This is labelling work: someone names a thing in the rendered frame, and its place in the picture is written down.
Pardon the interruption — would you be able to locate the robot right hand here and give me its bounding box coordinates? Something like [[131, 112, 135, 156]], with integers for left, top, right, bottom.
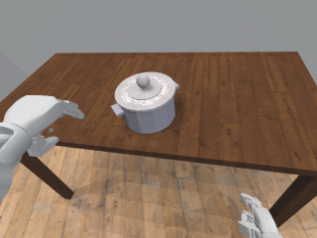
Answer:
[[239, 193, 279, 238]]

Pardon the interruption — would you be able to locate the table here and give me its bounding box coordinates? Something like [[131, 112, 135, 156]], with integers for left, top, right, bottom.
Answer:
[[0, 52, 317, 228]]

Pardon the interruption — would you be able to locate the pot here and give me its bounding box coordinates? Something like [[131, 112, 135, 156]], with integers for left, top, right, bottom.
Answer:
[[111, 82, 179, 134]]

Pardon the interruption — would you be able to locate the knob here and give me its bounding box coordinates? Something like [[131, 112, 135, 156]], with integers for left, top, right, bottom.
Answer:
[[136, 74, 151, 88]]

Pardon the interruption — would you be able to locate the lid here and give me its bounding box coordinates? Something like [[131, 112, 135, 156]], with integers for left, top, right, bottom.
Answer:
[[114, 71, 176, 113]]

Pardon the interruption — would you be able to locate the robot left hand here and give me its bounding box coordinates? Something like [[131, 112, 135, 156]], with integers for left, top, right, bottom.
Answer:
[[3, 95, 85, 158]]

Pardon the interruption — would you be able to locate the robot left forearm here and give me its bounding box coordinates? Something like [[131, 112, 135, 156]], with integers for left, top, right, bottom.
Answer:
[[0, 122, 33, 204]]

